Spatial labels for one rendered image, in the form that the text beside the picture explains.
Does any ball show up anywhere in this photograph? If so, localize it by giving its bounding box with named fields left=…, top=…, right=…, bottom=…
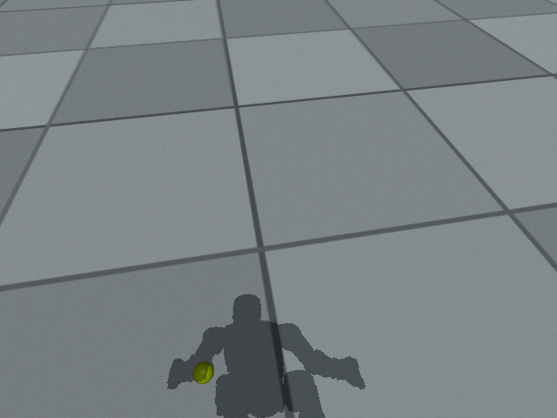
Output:
left=193, top=361, right=213, bottom=384

